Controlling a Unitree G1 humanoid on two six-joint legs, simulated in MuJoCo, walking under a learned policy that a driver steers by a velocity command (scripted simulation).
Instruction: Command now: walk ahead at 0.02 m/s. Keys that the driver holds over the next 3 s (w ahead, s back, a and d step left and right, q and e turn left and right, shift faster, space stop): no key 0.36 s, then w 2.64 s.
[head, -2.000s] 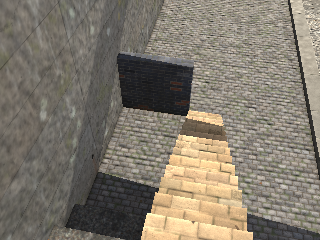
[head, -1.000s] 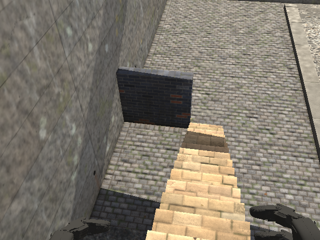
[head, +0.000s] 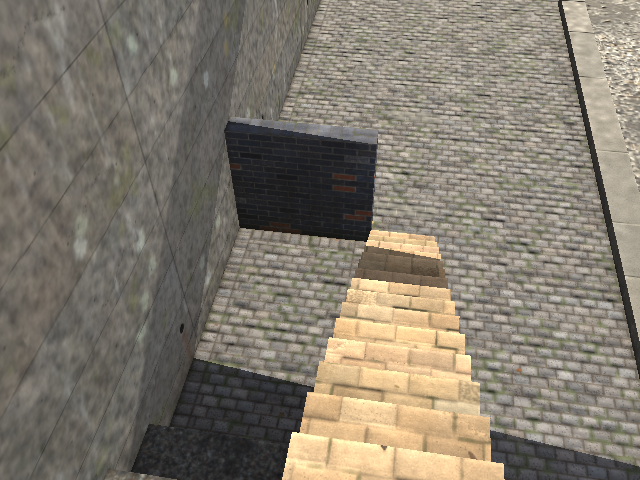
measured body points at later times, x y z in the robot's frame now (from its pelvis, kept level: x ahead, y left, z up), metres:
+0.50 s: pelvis +0.00 +0.01 +0.00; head +0.00 +0.00 +0.45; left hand +0.12 +0.25 -0.11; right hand +0.15 -0.22 -0.10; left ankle +0.01 +0.10 -0.75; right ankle -0.04 -0.12 -0.75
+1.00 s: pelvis +0.00 +0.00 +0.00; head -0.02 -0.01 +0.45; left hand +0.22 +0.19 -0.04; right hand +0.24 -0.19 -0.02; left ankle +0.01 +0.10 -0.75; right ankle -0.04 -0.12 -0.75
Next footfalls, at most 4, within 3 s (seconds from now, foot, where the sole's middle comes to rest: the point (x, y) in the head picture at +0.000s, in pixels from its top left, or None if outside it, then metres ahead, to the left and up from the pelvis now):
none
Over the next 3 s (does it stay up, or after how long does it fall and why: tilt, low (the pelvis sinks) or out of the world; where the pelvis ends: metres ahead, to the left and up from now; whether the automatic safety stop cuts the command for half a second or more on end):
stays up -0.01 0.00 -0.01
